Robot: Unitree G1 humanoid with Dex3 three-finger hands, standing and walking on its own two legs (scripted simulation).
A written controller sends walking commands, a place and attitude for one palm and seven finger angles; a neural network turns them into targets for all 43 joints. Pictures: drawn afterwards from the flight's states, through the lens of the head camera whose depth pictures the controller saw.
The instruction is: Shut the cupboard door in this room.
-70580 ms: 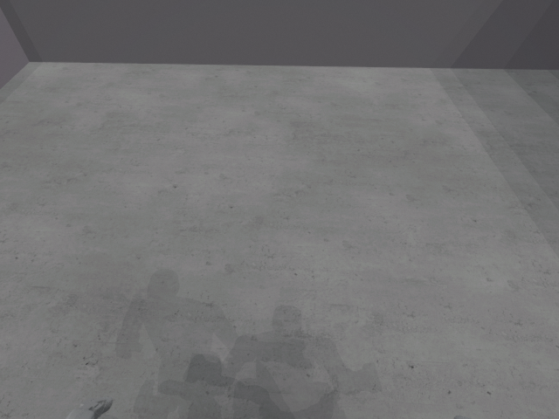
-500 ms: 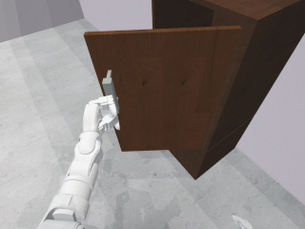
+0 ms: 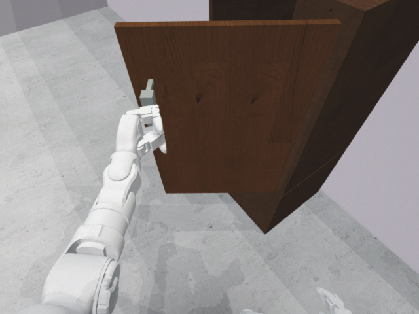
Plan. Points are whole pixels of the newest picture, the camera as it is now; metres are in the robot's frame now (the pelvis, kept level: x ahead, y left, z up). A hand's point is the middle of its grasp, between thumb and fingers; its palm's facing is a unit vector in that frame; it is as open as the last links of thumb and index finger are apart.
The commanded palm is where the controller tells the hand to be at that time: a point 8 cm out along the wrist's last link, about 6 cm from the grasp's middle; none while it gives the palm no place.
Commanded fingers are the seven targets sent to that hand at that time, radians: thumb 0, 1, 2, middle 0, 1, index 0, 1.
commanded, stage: push the door shut along its arc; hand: left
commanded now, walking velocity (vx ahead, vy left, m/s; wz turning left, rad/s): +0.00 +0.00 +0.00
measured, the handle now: (154, 110) +0.51 +0.12 +0.09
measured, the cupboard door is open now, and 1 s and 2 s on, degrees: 54 40 26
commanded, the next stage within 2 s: pull the fist back off the door in 1.56 s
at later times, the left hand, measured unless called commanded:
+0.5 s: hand (173, 112) +0.50 +0.08 +0.10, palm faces -0.17 -0.98 -0.04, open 3.1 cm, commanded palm +0.49 +0.13 +0.10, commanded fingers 0.00 0.90 0.90 -1.30 -1.50 -1.30 -1.50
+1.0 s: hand (197, 93) +0.56 +0.03 +0.10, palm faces -0.30 -0.95 -0.04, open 3.1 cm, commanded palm +0.56 +0.09 +0.10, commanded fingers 0.00 0.90 0.90 -1.30 -1.50 -1.30 -1.50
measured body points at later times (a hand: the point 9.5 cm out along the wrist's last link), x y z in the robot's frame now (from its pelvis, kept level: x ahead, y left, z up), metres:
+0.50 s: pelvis +0.00 +0.02 -0.01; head +0.08 +0.01 +0.43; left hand +0.50 +0.13 +0.10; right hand +0.01 -0.25 -0.13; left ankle +0.00 +0.11 -0.72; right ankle +0.03 -0.08 -0.72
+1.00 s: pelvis +0.00 +0.01 -0.03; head +0.14 +0.00 +0.40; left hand +0.57 +0.08 +0.11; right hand -0.04 -0.25 -0.14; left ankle +0.00 +0.11 -0.72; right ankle +0.03 -0.08 -0.72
